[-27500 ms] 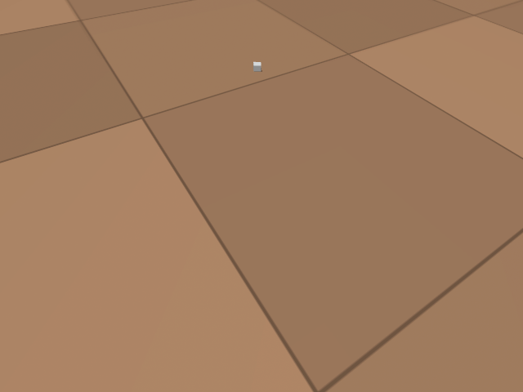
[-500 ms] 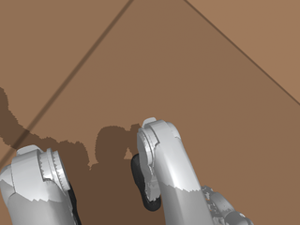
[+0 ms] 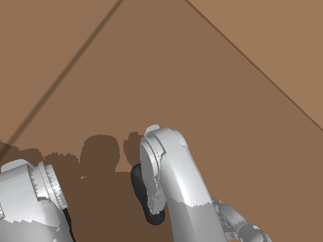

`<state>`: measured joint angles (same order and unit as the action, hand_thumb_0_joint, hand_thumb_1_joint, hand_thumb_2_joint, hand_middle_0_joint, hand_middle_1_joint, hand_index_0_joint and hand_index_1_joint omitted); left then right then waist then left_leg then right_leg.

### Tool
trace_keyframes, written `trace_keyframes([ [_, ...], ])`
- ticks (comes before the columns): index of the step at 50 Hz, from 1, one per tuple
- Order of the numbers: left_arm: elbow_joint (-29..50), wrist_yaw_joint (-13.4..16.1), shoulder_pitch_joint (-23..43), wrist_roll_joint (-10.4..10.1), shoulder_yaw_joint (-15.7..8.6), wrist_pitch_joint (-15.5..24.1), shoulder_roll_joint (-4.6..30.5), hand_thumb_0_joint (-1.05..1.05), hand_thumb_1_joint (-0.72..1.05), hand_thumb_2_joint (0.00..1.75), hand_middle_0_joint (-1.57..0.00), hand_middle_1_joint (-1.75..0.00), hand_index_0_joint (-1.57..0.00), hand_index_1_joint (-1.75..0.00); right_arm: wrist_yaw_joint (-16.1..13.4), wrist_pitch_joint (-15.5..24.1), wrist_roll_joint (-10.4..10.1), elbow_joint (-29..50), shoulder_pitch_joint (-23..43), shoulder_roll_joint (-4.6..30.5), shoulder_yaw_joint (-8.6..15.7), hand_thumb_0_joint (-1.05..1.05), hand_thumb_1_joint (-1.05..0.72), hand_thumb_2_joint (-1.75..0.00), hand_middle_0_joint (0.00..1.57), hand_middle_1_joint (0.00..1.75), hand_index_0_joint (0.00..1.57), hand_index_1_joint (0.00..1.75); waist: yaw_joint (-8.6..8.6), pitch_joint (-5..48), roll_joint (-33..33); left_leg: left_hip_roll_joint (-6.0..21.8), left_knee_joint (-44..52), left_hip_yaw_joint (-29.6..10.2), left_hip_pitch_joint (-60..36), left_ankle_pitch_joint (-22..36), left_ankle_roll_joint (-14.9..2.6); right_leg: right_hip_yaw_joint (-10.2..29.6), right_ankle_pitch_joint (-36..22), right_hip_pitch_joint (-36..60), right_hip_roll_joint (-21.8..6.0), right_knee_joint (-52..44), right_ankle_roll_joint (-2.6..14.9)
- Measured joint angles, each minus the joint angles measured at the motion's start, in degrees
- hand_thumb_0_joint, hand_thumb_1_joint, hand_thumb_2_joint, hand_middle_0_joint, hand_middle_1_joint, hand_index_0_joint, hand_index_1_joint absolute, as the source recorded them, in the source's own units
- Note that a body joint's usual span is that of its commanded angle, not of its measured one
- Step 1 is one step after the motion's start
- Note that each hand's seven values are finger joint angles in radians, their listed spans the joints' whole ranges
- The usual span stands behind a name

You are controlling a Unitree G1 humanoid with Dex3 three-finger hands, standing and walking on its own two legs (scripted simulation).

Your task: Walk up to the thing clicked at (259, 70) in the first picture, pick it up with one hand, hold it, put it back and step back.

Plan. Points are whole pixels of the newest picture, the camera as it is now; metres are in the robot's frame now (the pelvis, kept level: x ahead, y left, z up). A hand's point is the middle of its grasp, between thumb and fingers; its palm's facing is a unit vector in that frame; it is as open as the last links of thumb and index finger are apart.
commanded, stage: rest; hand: left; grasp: from above
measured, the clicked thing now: out of the picture +0.44 +0.36 -0.26
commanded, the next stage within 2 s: open in 0.74 s
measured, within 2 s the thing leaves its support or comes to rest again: rests again in 0.38 s
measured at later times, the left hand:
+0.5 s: hand out of the picture +0.43 +0.35 -0.24, palm faces -0.41 -0.21 -0.89, open 8.3 cm
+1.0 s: hand out of the picture +0.43 +0.36 -0.24, palm faces -0.41 -0.22 -0.89, open 8.3 cm
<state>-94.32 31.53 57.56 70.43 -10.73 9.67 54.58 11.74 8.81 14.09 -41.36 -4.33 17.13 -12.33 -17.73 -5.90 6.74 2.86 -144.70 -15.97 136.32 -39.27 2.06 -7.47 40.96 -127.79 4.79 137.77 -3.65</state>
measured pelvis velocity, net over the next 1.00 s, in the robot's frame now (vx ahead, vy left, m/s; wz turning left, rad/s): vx -0.01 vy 0.00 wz -0.03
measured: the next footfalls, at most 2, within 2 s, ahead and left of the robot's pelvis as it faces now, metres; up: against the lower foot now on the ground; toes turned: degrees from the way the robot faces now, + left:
none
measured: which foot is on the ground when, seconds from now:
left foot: down 0.00-1.00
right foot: down 0.00-1.00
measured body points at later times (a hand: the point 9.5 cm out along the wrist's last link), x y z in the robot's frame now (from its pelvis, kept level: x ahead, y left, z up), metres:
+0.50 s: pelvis +0.00 +0.00 +0.00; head +0.26 +0.13 +0.34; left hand +0.45 +0.36 -0.19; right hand +0.06 -0.25 -0.07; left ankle +0.07 +0.14 -0.27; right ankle +0.10 -0.12 -0.27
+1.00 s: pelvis -0.01 +0.00 +0.00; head +0.27 +0.13 +0.33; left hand +0.44 +0.37 -0.19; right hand +0.06 -0.25 -0.06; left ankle +0.07 +0.14 -0.27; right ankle +0.10 -0.12 -0.27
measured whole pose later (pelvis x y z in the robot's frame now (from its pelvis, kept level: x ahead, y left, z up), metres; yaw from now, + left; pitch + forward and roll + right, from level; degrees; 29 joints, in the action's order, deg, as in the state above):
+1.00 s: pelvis -0.01 +0.00 +0.00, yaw -2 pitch +26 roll -14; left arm -101.0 33.9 60.1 68.2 -9.9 10.5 61.2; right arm 13.9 13.9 15.8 -38.8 -3.7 19.5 -17.8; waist -20.4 -10.3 8.8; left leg 3.2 -146.0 -18.2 135.1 -39.5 1.8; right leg -9.1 39.8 -126.1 5.8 137.1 -4.4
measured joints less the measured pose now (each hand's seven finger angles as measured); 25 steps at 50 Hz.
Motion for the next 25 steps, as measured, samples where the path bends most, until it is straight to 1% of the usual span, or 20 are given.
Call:
trace_keyframes([
  [7, -1.42, 0.61, 0.69, -0.53, 0.97, -0.32, 0.64, 0.01, 0.28, 0.17, -1.23, -0.17, -0.94, -0.16, 0.65, 1.28, 0.28, 0.25, 0.5, -0.15, -0.96, 0.0, -0.91, -0.9, 0.2, 0.3, 0.2, 0.3, -0.36, -0.47, 0.28, 0.06, -0.21, -0.25, -0.26, -0.2, -0.09, -0.18, 0.02, 0.36, 0.13, -0.07, -0.12],
  [9, -1.75, 0.86, 0.73, -0.63, 0.36, -0.24, 1.02, 0.01, 0.28, 0.17, -1.23, -0.17, -0.94, -0.16, 0.81, 1.68, 0.41, 0.38, 0.67, -0.18, -1.32, 0.0, -0.91, -0.9, 0.2, 0.3, 0.2, 0.3, -0.56, -0.71, 0.4, 0.09, -0.29, -0.42, -0.4, -0.24, -0.06, -0.29, -0.04, 0.5, 0.2, -0.1, -0.26],
  [12, -2.44, 1.19, 1.0, -0.77, 0.13, -0.28, 1.58, 0.01, 0.28, 0.17, -1.23, -0.17, -0.94, -0.16, 1.01, 2.11, 0.57, 0.61, 0.75, -0.14, -1.74, 0.0, -0.91, -0.9, 0.2, 0.3, 0.2, 0.3, -0.81, -1.02, 0.55, 0.1, -0.39, -0.66, -0.46, -0.21, -0.06, -0.47, -0.19, 0.59, 0.29, -0.17, -0.36],
  [14, -2.82, 1.09, 1.35, -1.14, 1.09, -0.5, 1.75, 0.01, 0.28, 0.17, -1.23, -0.17, -0.94, -0.16, 1.17, 2.41, 0.57, 0.75, 0.64, -0.02, -2.03, 0.0, -0.91, -0.9, 0.2, 0.3, 0.2, 0.3, -0.91, -1.22, 0.69, 0.13, -0.47, -0.72, -0.46, -0.15, -0.08, -0.51, -0.31, 0.59, 0.35, -0.15, -0.39],
  [19, -3.21, 1.26, 1.42, -1.46, 0.64, -0.33, 2.53, 0.01, 0.28, 0.17, -1.23, -0.17, -0.94, -0.16, 1.39, 3.16, 0.66, 1.01, 0.52, 0.42, -2.72, 0.0, -0.91, -0.91, 0.2, 0.3, 0.2, 0.3, -1.31, -2.0, 1.04, 0.25, -0.79, -1.04, -0.6, -0.07, -0.21, -0.71, -0.63, 0.8, 0.6, -0.18, -0.56],
  [23, -3.43, 1.3, 1.51, -1.64, 1.56, -0.25, 2.65, 0.01, 0.28, 0.16, -1.23, -0.17, -0.94, -0.16, 1.55, 3.53, 0.7, 1.03, 0.18, 0.81, -3.22, 0.0, -0.91, -0.91, 0.2, 0.3, 0.2, 0.3, -1.45, -2.27, 1.22, 0.29, -0.89, -1.19, -0.59, -0.07, -0.32, -0.85, -0.73, 0.9, 0.7, -0.29, -0.47],
  [25, -3.47, 1.48, 1.51, -1.64, 1.54, -0.08, 2.73, 0.01, 0.28, 0.16, -1.23, -0.17, -0.94, -0.16, 1.64, 3.67, 0.64, 1.04, 0.09, 0.99, -3.52, 0.0, -0.91, -0.91, 0.2, 0.3, 0.2, 0.3, -1.49, -2.4, 1.32, 0.32, -0.93, -1.29, -0.64, -0.14, -0.36, -0.94, -0.73, 1.0, 0.75, -0.38, -0.44],
])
